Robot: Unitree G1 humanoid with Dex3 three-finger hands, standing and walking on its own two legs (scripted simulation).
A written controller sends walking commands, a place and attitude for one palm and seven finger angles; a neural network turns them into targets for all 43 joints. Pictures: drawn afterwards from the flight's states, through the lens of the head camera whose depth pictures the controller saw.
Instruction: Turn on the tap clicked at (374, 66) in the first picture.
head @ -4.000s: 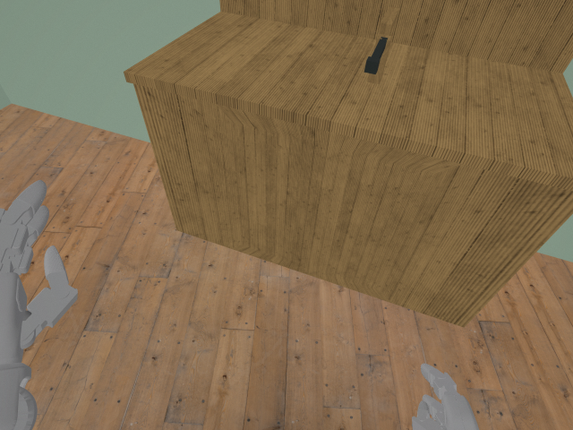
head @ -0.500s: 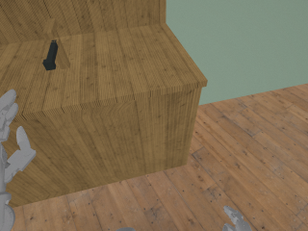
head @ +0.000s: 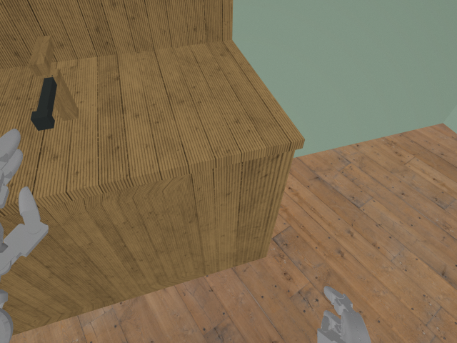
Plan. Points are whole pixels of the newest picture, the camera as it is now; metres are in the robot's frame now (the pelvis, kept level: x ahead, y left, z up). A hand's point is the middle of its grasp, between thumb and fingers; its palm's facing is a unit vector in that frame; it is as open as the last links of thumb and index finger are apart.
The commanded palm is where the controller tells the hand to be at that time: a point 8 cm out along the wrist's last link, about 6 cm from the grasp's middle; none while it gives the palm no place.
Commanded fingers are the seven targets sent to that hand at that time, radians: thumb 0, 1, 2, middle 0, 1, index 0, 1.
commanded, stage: take the last steps up to it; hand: left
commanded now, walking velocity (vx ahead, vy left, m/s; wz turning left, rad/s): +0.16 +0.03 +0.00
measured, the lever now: (43, 120) +0.47 +0.39 +0.13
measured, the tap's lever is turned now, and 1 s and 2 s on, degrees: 0 0 0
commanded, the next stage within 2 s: come to a stop and stand still in 0.06 s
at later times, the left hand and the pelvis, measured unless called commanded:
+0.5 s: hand (60, 208) +0.25 +0.24 +0.17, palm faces +0.41 -0.83 -0.39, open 7.4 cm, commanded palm +0.19 +0.27 +0.18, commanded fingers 0.00 0.90 0.90 -0.20 -0.30 -0.20 -0.30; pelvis +0.03 -0.01 +0.00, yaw +0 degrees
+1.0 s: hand (48, 222) +0.24 +0.26 +0.15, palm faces +0.33 -0.88 -0.34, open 7.4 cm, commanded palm +0.18 +0.29 +0.18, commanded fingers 0.00 0.90 0.90 -0.20 -0.30 -0.20 -0.30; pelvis +0.01 +0.01 +0.01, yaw -1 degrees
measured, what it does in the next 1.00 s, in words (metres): steps on the spot: right foot, then left foot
